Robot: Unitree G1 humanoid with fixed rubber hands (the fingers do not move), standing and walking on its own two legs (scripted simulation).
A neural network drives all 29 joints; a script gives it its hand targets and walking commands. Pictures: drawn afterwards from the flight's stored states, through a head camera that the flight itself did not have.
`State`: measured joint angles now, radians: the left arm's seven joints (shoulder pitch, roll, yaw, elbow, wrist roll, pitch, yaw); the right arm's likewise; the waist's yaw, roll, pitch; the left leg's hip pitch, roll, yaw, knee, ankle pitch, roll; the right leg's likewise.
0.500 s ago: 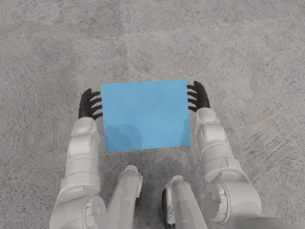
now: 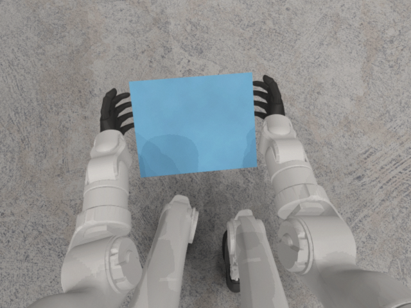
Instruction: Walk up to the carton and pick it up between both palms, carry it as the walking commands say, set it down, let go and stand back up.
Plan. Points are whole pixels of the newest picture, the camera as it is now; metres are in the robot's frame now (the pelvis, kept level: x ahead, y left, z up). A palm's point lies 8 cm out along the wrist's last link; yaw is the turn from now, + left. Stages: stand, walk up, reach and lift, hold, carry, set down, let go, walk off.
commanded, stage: set down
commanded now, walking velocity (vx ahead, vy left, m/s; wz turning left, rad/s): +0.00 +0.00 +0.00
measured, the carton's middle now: (194, 124) +0.46 +0.09 -0.18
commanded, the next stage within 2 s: none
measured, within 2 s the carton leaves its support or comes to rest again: neither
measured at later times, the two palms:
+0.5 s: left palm (127, 130) +0.43 +0.24 -0.17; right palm (262, 118) +0.50 -0.07 -0.17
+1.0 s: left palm (135, 131) +0.45 +0.24 -0.26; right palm (253, 119) +0.52 -0.06 -0.26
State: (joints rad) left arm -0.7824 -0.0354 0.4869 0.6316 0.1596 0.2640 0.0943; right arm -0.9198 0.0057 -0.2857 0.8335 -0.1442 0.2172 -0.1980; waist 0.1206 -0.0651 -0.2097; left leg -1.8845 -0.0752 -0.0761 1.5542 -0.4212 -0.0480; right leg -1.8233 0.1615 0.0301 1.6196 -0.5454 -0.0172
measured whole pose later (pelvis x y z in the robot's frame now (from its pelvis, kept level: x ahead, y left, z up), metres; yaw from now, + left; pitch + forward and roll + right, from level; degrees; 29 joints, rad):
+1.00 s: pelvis -0.02 +0.01 -0.13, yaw -2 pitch +45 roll -1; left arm -1.12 0.09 0.48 0.71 0.12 0.29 0.10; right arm -1.31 -0.15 -0.23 0.98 -0.06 0.22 -0.20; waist 0.13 -0.07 0.05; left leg -2.30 -0.10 -0.05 1.96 -0.45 -0.05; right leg -2.23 0.20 0.01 2.03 -0.59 0.03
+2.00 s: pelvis -0.03 +0.01 -0.16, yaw -2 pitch +39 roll +1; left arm -1.26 0.20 0.46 0.93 0.06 0.21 0.04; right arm -1.46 -0.22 -0.17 1.13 -0.05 0.19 -0.13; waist 0.14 -0.05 0.24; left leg -2.29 -0.03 0.00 2.11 -0.49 -0.02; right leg -2.25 0.18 0.00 2.19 -0.61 0.01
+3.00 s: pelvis -0.01 +0.01 -0.18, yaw -1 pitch +40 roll +2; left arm -1.27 0.22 0.48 0.99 0.03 0.12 0.00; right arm -1.44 -0.22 -0.19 1.10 -0.08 0.12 -0.09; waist 0.14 -0.03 0.25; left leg -2.32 -0.01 0.02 2.16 -0.53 -0.01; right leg -2.27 0.13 -0.02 2.24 -0.66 -0.01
